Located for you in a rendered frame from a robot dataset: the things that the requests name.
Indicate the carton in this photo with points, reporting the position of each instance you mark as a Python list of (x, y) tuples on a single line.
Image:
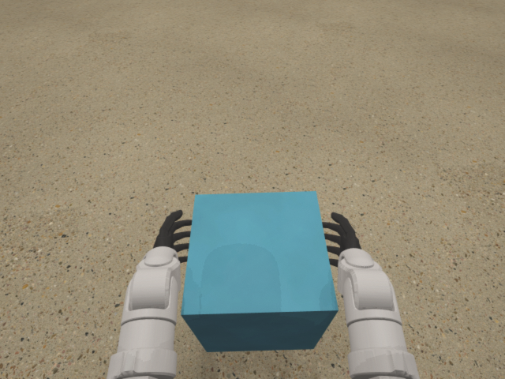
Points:
[(258, 276)]

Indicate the robot right forearm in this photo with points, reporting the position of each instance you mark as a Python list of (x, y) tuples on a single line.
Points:
[(377, 343)]

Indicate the right robot hand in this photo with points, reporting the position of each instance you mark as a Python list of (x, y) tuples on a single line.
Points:
[(346, 240)]

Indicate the left robot hand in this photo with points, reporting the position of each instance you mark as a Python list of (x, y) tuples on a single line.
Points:
[(166, 236)]

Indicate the robot left forearm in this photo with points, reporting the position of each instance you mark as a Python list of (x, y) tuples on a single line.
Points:
[(146, 341)]

